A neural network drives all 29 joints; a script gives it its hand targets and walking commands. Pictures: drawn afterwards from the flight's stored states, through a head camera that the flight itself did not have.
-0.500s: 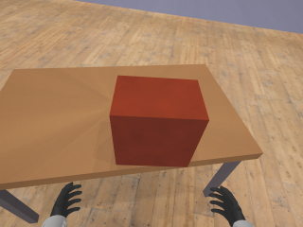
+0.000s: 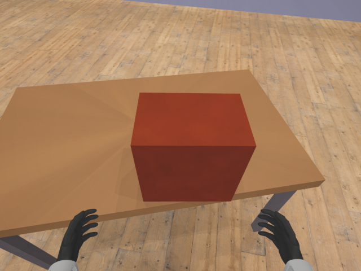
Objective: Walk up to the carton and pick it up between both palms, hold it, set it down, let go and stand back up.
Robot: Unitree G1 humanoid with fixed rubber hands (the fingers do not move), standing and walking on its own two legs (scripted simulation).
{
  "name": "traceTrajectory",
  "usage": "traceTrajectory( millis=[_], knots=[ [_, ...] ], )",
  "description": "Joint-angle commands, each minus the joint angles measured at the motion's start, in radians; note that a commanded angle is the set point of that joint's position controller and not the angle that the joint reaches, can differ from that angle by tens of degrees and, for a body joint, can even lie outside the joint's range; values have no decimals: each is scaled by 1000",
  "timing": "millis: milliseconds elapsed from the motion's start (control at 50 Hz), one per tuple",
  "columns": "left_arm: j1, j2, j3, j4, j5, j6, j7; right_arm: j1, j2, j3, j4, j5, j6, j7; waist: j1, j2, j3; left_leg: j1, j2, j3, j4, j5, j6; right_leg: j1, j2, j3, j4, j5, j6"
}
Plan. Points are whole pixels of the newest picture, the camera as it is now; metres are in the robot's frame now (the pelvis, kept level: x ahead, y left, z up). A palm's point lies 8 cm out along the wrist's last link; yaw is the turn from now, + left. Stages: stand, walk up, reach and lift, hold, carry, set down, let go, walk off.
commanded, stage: reach and lift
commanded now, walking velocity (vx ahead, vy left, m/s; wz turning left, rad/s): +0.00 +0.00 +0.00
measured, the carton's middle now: (188, 150) +0.46 -0.03 -0.03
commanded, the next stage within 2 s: none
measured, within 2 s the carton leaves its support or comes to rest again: neither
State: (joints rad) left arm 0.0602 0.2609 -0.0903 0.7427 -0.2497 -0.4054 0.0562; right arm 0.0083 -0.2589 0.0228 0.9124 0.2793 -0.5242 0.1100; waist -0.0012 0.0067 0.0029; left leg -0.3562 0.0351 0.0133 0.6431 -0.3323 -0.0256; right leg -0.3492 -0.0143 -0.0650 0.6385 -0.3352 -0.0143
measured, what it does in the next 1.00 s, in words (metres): stands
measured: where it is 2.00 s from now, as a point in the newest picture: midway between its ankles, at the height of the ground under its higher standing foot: outside the picture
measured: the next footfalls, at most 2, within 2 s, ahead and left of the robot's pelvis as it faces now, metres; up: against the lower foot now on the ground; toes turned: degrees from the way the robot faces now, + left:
none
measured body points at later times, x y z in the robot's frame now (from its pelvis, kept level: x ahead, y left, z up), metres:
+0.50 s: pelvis -0.02 +0.00 +0.00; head +0.02 +0.00 +0.44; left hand +0.28 +0.22 -0.03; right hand +0.27 -0.28 -0.02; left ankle +0.00 +0.13 -0.72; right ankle +0.00 -0.11 -0.72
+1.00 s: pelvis -0.01 -0.01 +0.01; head +0.03 -0.01 +0.46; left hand +0.37 +0.21 +0.04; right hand +0.35 -0.27 +0.05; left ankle +0.00 +0.13 -0.72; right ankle +0.00 -0.11 -0.72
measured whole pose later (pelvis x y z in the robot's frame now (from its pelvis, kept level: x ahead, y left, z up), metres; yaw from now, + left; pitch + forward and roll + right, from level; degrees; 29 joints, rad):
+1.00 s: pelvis -0.01 -0.01 +0.01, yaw -2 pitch +11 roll +0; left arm -0.48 0.33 -0.10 0.84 -0.37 -0.11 0.05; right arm -0.46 -0.44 0.12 0.86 0.48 -0.15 0.07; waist 0.01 0.00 -0.12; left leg -0.48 0.06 0.04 0.51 -0.22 -0.03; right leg -0.48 0.01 -0.04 0.50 -0.21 -0.02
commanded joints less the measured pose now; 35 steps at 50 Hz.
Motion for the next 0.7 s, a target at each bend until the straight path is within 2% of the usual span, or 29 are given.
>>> traceTrajectory(
  millis=[0, 60, 140, 240, 300, 340, 400, 520, 600, 680],
  knots=[
    [-199, 132, 60, -125, -5, -95, -6, -219, -245, -37, -94, 74, -112, -11, -4, 2, -297, 116, -57, -24, -35, 380, -50, 107, 52, 55, -64, 403, 10],
    [-217, 124, 75, -100, 2, -104, -12, -258, -264, -14, -72, 102, -132, -8, 9, -17, -289, 123, -56, -27, -31, 393, -51, 92, 59, 54, -66, 405, 10],
    [-276, 118, 75, -76, -9, -112, -11, -325, -284, 6, -64, 132, -130, 5, 15, -39, -276, 112, -52, -28, -44, 329, -43, 55, 62, 57, -78, 328, 9],
    [-432, 143, 40, -58, -66, -92, 6, -449, -308, 9, -83, 155, -56, 24, 8, -55, -287, 56, -46, -21, -73, 150, -18, -10, 53, 66, -93, 151, 9],
    [-534, 169, 9, -73, -106, -71, 23, -525, -321, 7, -118, 166, 4, 35, 5, -50, -340, 28, -44, -16, -80, 85, -7, -31, 46, 73, -90, 102, 10],
    [-584, 187, -6, -92, -125, -55, 32, -559, -330, 4, -142, 174, 38, 37, 4, -39, -390, 21, -44, -12, -79, 92, -4, -29, 42, 77, -86, 122, 11],
    [-625, 208, -5, -115, -134, -25, 34, -585, -345, 6, -164, 193, 77, 31, 6, -20, -474, 33, -45, -6, -67, 172, -7, 2, 41, 82, -78, 223, 16],
    [-656, 230, 50, -112, -99, 55, 8, -608, -379, 22, -142, 225, 127, -1, 12, -13, -539, 68, -49, -3, -72, 314, -12, 91, 40, 92, -92, 430, 29],
    [-697, 230, 74, -77, -80, 111, -14, -655, -381, 32, -128, 224, 166, -23, 12, -46, -501, 60, -49, -3, -110, 288, 0, 125, 37, 98, -129, 435, 37],
    [-774, 233, 72, -48, -89, 156, -25, -735, -378, 31, -148, 208, 210, -34, 11, -84, -474, 50, -47, -3, -149, 228, 13, 129, 35, 97, -169, 371, 41]
  ],
)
